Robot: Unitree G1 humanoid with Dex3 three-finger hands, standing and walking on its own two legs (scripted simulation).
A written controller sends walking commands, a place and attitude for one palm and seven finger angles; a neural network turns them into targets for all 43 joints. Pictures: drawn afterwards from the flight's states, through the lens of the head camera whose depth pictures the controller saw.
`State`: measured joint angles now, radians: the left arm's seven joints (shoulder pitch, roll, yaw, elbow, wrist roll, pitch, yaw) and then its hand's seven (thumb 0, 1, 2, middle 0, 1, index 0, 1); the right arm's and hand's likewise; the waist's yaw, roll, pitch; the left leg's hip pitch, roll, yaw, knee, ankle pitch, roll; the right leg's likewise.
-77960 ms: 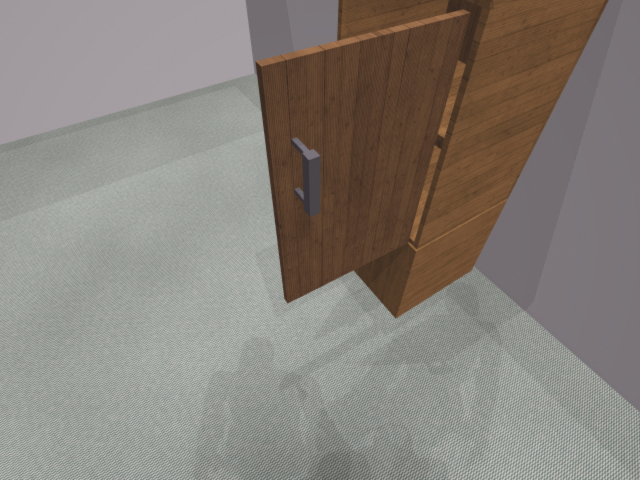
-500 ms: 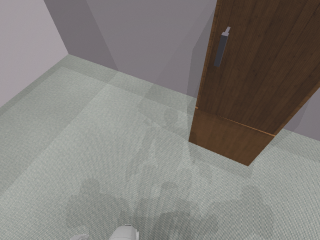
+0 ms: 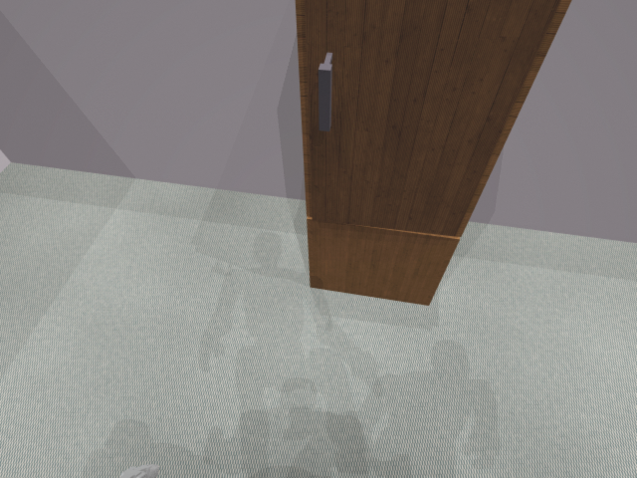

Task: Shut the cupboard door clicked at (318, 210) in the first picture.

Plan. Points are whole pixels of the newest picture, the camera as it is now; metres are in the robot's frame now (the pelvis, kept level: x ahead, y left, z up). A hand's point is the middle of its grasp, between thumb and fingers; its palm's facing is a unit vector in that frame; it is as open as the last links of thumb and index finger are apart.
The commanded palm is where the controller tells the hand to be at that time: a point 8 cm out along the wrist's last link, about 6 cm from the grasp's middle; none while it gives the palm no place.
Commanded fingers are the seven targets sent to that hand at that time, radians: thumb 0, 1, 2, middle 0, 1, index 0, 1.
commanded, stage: turn to face it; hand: left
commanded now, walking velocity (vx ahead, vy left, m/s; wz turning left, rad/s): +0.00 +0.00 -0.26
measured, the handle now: (326, 92) +0.73 +0.03 +0.07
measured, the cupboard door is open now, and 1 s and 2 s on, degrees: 1 1 1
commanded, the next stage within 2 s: take the last steps up to it in 0.04 s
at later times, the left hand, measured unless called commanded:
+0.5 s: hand out of the picture +0.11 +0.18 -0.17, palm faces -0.10 -0.99 -0.14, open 7.4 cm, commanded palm none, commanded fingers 0.00 0.90 0.90 -0.20 -0.30 -0.20 -0.30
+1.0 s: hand (292, 378) +0.28 +0.06 -0.16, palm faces -0.11 -0.97 -0.21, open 7.2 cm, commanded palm none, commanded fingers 0.00 0.90 0.90 -0.20 -0.30 -0.20 -0.30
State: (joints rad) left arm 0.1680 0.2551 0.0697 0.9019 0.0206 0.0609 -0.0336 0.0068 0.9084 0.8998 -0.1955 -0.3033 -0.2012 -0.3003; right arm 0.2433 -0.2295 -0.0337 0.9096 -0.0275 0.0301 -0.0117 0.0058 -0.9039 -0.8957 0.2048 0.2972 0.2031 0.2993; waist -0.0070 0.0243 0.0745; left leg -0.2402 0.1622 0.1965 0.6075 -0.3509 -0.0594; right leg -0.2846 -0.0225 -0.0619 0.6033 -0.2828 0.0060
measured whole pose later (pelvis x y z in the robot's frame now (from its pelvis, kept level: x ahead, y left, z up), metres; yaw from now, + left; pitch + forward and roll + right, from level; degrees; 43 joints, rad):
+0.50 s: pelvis +0.06 +0.00 +0.01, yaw -7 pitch +0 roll -1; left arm 0.27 0.22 0.07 1.02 0.03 0.05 -0.04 0.01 0.91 0.90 -0.20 -0.30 -0.20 -0.30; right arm 0.33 -0.17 -0.01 0.96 -0.04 -0.03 -0.02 0.00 -0.91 -0.90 0.20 0.30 0.20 0.30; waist -0.03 -0.05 -0.01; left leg -0.20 0.06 0.11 0.50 -0.32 0.01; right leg -0.42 0.02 -0.01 1.00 -0.40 -0.04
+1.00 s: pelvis +0.20 -0.11 +0.01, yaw -7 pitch +1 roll -1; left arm 0.19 0.17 0.05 1.05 0.02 -0.04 0.01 -0.01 0.94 0.90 -0.20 -0.30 -0.21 -0.30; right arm 0.29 -0.17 -0.04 1.05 -0.03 0.00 -0.01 0.01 -0.91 -0.90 0.20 0.30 0.20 0.30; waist -0.03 0.02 0.06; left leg -0.43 0.10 0.08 1.00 -0.39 -0.02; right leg -0.24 0.01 -0.15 0.43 -0.20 -0.06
